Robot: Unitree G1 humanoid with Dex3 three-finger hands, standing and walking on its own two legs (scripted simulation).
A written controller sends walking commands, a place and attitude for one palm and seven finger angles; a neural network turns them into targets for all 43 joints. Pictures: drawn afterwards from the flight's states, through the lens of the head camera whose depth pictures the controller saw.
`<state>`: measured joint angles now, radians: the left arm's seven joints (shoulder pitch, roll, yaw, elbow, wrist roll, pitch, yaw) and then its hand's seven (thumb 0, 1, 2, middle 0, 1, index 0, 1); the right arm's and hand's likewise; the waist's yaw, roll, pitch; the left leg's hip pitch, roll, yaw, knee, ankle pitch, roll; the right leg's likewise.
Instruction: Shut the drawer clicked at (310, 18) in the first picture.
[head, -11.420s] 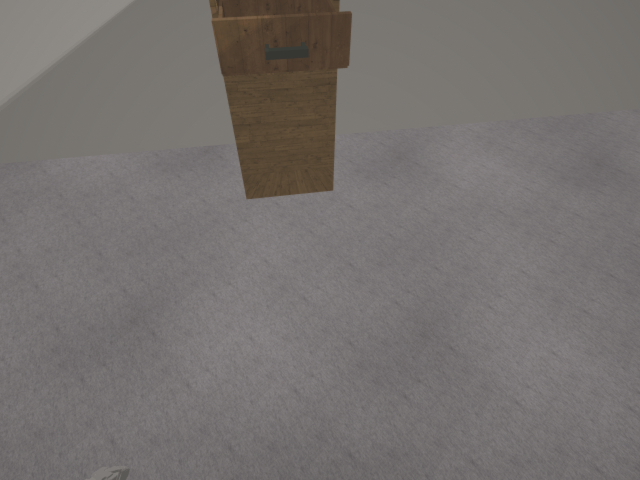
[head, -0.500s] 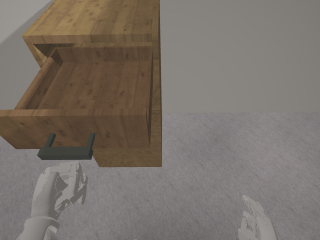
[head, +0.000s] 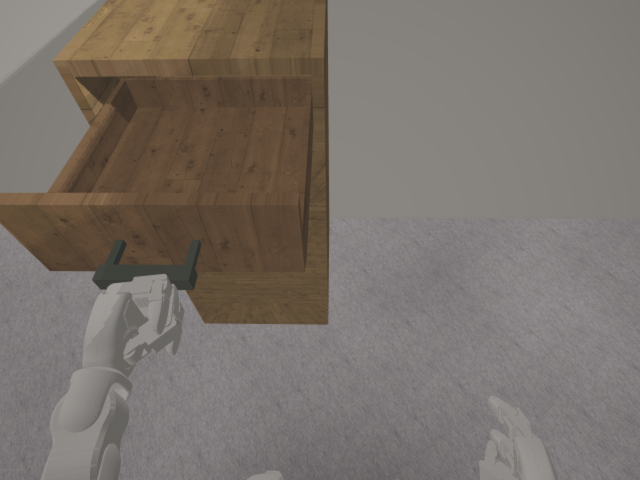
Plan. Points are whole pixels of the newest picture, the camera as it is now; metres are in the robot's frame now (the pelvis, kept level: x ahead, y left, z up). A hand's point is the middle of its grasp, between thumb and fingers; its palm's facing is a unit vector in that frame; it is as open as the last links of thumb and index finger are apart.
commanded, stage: push the drawer shut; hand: left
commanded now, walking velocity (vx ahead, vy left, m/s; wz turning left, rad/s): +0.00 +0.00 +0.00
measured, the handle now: (151, 262) +0.35 +0.24 +0.08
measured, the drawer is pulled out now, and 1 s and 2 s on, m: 0.28 0.15 0.02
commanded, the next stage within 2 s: none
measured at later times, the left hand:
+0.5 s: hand (186, 273) +0.34 +0.19 +0.07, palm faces +0.03 -1.00 -0.03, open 3.0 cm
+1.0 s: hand (198, 236) +0.40 +0.19 +0.08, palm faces +0.03 -1.00 -0.03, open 3.1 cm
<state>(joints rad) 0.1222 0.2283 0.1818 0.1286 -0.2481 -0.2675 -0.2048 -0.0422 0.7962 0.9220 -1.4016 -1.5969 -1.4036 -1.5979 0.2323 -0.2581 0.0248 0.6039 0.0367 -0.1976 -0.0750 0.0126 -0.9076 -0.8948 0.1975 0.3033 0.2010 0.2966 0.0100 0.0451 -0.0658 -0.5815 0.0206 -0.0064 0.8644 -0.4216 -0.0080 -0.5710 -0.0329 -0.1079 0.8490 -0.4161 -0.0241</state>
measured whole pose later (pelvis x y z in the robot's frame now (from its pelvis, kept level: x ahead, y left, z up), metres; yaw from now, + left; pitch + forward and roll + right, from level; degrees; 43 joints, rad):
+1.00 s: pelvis -0.01 +0.01 +0.00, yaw -2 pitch +10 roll -1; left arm -0.46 0.30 0.27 0.76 -0.18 -0.35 -0.19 0.00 0.82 0.92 -1.40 -1.60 -1.40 -1.60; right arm 0.30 -0.26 0.03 0.64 0.03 -0.06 -0.05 0.01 -0.91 -0.89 0.20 0.30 0.20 0.30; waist -0.04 0.02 -0.06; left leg -0.62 0.03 0.03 0.84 -0.40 0.01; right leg -0.62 -0.02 -0.07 0.81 -0.37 -0.01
